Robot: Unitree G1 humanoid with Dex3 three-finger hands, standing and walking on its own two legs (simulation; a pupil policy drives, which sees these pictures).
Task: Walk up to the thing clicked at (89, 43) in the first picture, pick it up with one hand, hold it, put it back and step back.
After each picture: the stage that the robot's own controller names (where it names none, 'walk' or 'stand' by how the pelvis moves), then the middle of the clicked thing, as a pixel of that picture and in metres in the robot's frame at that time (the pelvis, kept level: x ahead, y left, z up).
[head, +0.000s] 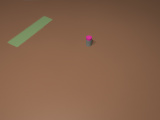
stand; (88, 41) +1.36 -0.01 -0.72
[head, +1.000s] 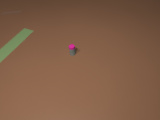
walk; (72, 50) +1.23 +0.24 -0.70
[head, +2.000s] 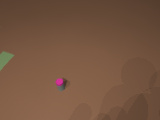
walk; (60, 84) +0.75 +0.30 -0.71
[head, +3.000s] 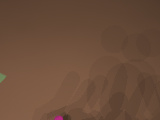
walk; out of the picture +0.42 +0.22 -0.69
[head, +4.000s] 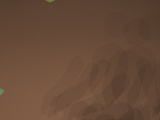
stand; out of the picture +0.29 +0.21 -0.72
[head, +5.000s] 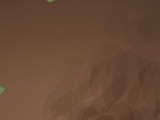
stand; out of the picture +0.31 +0.21 -0.73
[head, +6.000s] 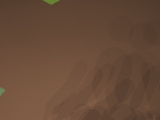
stand; out of the picture +0.32 +0.23 -0.73
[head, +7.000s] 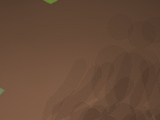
stand; out of the picture +0.30 +0.23 -0.73
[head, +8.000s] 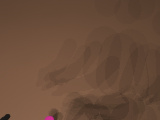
go down; out of the picture +0.32 +0.23 -0.68
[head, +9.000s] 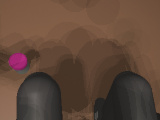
go down; (20, 64) +0.39 +0.25 -0.28
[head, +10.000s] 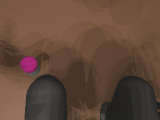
close in; (31, 66) +0.39 +0.24 -0.30
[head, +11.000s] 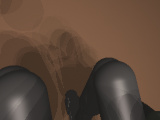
close in; out of the picture +0.38 +0.27 -0.22
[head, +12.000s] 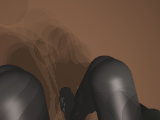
close; out of the picture +0.38 +0.28 -0.22
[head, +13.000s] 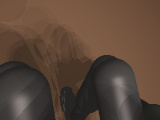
lift; out of the picture +0.36 +0.27 -0.22
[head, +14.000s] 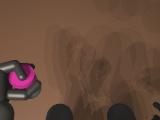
lift; (26, 83) +0.32 +0.20 -0.01
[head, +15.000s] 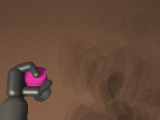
hold; (39, 85) +0.33 +0.18 +0.00
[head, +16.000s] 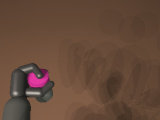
hold; (41, 86) +0.33 +0.17 +0.00
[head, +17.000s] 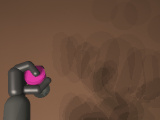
crouch; (38, 82) +0.35 +0.18 -0.04
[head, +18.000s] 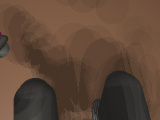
lower; out of the picture +0.45 +0.27 -0.09
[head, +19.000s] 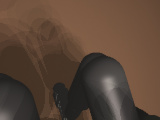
lower; out of the picture +0.42 +0.30 -0.22
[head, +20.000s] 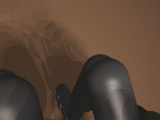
lower; out of the picture +0.41 +0.30 -0.22
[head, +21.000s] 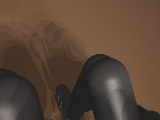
lower; out of the picture +0.40 +0.30 -0.22
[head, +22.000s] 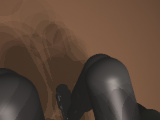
lower; out of the picture +0.40 +0.30 -0.22
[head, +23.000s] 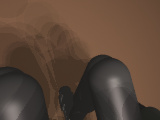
open; out of the picture +0.39 +0.28 -0.22
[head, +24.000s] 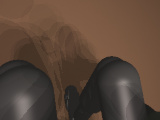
stand; out of the picture +0.38 +0.27 -0.22
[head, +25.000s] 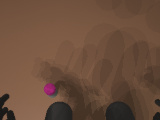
walk; (51, 90) +0.39 +0.21 -0.50
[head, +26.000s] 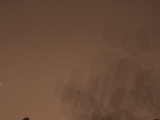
stand; out of the picture +0.34 +0.20 -0.66
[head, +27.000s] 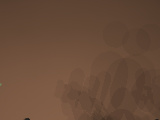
stand; out of the picture +0.34 +0.21 -0.67
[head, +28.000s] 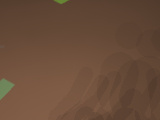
stand; out of the picture +0.36 +0.19 -0.72
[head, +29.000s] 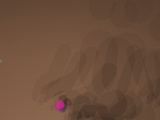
walk; (60, 107) +0.41 +0.17 -0.70
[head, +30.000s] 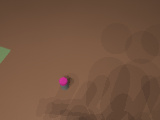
walk; (64, 83) +0.64 +0.22 -0.70
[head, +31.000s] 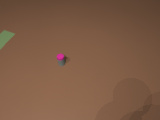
stand; (61, 60) +0.94 +0.27 -0.70
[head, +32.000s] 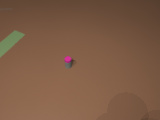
stand; (68, 62) +0.98 +0.20 -0.72
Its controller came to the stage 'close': yes
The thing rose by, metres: 0.71
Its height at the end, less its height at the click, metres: +0.00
